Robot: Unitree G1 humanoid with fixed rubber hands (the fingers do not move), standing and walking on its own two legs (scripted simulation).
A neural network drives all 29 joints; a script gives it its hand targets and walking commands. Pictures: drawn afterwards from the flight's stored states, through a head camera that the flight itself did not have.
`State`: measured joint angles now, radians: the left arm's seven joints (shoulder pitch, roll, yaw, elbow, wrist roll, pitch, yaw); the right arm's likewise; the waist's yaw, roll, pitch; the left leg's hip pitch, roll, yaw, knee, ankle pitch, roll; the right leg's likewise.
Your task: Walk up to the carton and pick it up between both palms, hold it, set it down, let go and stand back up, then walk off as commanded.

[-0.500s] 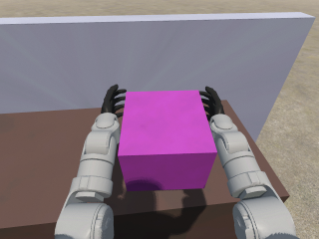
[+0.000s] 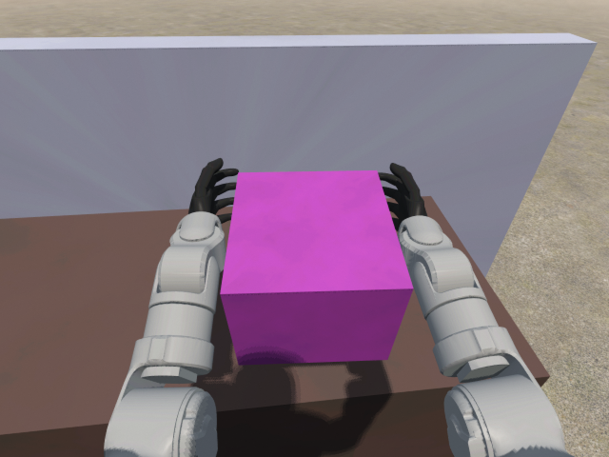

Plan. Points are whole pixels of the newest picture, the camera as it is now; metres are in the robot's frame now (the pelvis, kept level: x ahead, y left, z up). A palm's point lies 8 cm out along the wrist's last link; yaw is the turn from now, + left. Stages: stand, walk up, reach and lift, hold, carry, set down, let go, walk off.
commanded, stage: hold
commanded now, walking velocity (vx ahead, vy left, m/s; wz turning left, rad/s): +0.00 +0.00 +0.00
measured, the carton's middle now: (310, 263) +0.32 -0.02 +0.15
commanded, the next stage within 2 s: none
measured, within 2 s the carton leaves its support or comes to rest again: neither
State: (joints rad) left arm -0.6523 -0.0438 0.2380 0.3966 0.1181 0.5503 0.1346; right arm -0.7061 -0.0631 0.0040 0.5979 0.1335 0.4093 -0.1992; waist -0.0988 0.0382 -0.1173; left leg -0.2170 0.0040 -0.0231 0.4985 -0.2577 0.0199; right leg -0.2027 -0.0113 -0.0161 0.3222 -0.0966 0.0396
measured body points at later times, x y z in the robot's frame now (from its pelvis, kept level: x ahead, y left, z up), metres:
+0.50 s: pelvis +0.00 +0.00 +0.00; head -0.05 +0.01 +0.45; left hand +0.40 +0.12 +0.19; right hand +0.38 -0.15 +0.18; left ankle +0.01 +0.10 -0.74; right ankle +0.05 -0.15 -0.74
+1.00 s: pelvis +0.00 +0.00 +0.00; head -0.05 +0.01 +0.45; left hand +0.39 +0.12 +0.19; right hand +0.38 -0.15 +0.18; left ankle +0.01 +0.10 -0.74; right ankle +0.05 -0.15 -0.74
